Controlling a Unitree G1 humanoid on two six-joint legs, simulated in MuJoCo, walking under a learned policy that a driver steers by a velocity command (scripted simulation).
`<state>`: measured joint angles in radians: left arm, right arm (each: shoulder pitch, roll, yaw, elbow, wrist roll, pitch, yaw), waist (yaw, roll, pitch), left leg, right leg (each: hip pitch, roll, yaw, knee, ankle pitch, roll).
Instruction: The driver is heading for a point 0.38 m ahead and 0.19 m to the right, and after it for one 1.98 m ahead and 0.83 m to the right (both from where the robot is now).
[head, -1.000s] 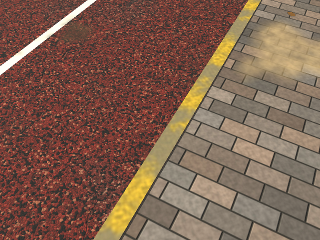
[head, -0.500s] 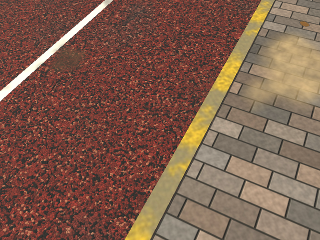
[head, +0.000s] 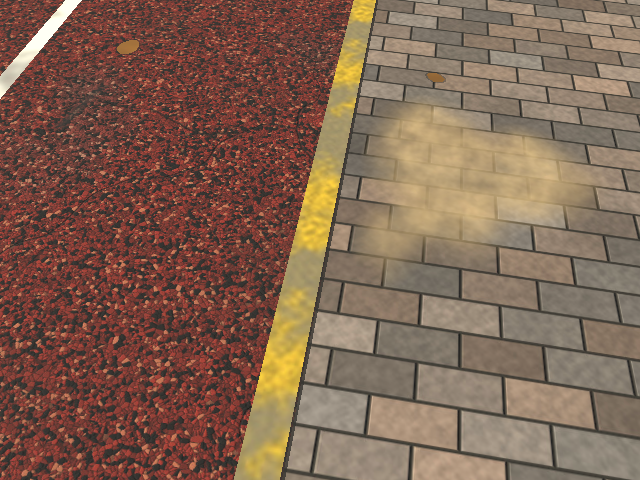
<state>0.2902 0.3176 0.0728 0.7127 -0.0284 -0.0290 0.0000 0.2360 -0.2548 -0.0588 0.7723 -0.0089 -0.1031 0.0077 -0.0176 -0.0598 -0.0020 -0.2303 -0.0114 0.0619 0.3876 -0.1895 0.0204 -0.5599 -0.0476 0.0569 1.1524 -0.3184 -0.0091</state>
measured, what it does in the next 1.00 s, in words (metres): walks ahead, turning right: right foot, then left foot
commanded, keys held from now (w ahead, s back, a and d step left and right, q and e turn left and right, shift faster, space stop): w+e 0.68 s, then e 0.26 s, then no key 0.06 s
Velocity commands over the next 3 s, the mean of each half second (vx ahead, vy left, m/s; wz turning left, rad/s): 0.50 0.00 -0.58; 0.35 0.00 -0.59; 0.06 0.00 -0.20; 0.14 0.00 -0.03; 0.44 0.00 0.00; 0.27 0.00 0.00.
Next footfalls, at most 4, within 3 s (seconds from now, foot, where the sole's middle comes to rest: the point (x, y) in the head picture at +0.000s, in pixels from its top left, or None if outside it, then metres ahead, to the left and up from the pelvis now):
0.34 right None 0.31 -0.18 -0.78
0.82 left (360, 414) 0.64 -0.10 -0.78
1.22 right None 0.48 -0.29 -0.78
2.40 right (540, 358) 0.79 -0.54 -0.78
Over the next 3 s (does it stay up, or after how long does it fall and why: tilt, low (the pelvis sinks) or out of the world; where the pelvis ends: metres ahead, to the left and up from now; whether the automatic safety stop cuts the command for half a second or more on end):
stays up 0.93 -0.50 -0.01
